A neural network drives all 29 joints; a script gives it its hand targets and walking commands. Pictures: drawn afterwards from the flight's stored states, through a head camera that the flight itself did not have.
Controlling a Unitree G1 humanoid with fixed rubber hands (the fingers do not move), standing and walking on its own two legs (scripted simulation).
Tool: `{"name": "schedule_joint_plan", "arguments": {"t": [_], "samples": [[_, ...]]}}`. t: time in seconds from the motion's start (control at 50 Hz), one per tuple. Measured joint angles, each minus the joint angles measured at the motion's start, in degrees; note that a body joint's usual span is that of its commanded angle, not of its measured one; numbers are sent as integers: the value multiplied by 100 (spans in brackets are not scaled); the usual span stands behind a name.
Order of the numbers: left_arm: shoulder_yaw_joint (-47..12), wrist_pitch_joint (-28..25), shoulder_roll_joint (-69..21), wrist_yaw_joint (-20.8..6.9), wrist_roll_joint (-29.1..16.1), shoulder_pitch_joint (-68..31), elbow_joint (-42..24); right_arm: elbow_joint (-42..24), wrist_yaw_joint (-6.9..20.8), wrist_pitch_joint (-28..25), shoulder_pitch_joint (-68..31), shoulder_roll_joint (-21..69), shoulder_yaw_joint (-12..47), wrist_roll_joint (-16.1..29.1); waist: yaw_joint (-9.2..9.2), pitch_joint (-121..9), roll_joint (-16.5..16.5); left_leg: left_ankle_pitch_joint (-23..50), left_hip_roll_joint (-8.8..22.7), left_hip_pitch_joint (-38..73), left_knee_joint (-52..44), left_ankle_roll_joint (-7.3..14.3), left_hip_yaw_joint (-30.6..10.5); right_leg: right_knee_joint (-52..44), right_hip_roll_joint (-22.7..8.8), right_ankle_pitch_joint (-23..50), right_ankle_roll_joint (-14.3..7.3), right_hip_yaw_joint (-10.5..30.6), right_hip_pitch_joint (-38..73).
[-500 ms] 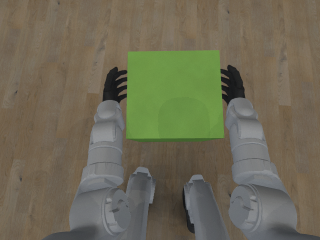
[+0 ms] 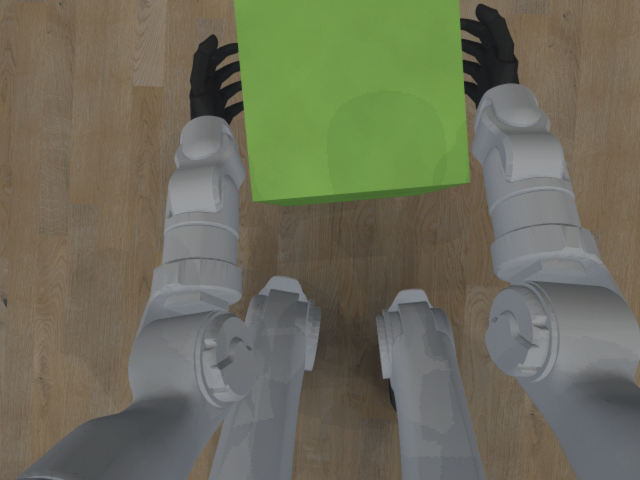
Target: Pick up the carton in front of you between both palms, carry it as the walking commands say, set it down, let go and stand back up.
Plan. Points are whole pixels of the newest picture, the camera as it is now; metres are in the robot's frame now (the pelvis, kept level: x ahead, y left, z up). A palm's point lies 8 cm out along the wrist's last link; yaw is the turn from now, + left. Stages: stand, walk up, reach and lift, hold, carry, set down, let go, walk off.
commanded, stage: set down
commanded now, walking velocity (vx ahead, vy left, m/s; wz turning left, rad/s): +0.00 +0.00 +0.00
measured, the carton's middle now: (348, 119) +0.51 +0.02 -0.20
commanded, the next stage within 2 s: none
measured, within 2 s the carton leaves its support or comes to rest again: rests again in 0.96 s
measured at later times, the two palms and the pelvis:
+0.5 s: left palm (234, 122) +0.51 +0.18 -0.23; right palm (453, 97) +0.56 -0.12 -0.24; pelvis +0.01 -0.01 -0.08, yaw +1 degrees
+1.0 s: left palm (234, 130) +0.51 +0.18 -0.25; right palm (448, 110) +0.55 -0.12 -0.26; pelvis +0.00 -0.01 -0.09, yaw +1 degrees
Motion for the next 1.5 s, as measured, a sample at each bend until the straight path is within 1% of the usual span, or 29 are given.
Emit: {"name": "schedule_joint_plan", "arguments": {"t": [0.14,0.28,0.32,0.42,0.52,0.82,0.86,0.94,1.16,1.22,1.38,1.46,1.5], "samples": [[59,-46,195,17,-143,-431,133,259,-106,-28,-558,-235,289,154,55,478,11,-75,-9,-417,511,-82,23,559,69,-66,-6,-22,-461],[-23,-125,422,102,-427,-831,336,547,-224,-80,-1080,-518,702,422,100,1059,36,-187,-13,-713,1050,-137,68,1139,114,-178,-9,-44,-785],[-80,-154,508,126,-543,-911,390,622,-263,-93,-1219,-589,847,528,130,1285,46,-247,30,-708,1216,-135,91,1296,147,-217,-7,-51,-794],[-225,-183,618,184,-823,-952,584,705,-361,-126,-1189,-696,1168,750,168,1449,114,-440,47,-649,1501,-110,180,1617,99,-433,-36,-42,-731],[-192,-298,633,164,-837,-932,758,899,-369,-207,-1234,-678,1162,719,173,1391,117,-527,68,-692,1652,-101,196,1762,69,-518,-73,-78,-772],[-230,-417,797,-55,-760,-1165,1421,1398,-322,-360,-1330,-761,1101,592,230,1678,132,-515,119,-615,1855,-78,251,1973,-14,-479,-130,-129,-728],[-229,-432,828,-86,-751,-1221,1506,1455,-304,-373,-1368,-784,1105,582,231,1739,139,-516,126,-596,1880,-76,263,2004,-30,-479,-140,-132,-715],[-159,-481,922,-142,-714,-1286,1635,1527,-182,-392,-1458,-772,1094,550,197,1814,144,-521,136,-577,1926,-74,275,2056,-65,-481,-164,-150,-704],[55,-541,1139,-366,-561,-1437,1890,1508,110,-428,-1615,-666,803,231,133,2016,201,-527,158,-538,2009,-56,303,2141,-166,-485,-220,-192,-670],[74,-529,1148,-512,-560,-1473,1910,1474,216,-450,-1619,-648,708,128,133,2051,235,-526,158,-536,2024,-46,322,2163,-197,-492,-228,-190,-667],[247,-535,1141,-616,-386,-1606,2013,1381,336,-457,-1644,-653,495,-142,145,2166,299,-509,159,-504,2063,-42,355,2221,-260,-481,-251,-192,-646],[285,-625,1157,-625,-371,-1696,2142,1444,377,-534,-1693,-728,552,-145,165,2271,298,-499,172,-460,2093,-52,363,2254,-273,-458,-254,-197,-617],[237,-751,1197,-587,-404,-1752,2299,1547,344,-619,-1729,-814,670,-71,176,2360,294,-491,186,-426,2104,-55,373,2267,-282,-443,-250,-197,-591]]}}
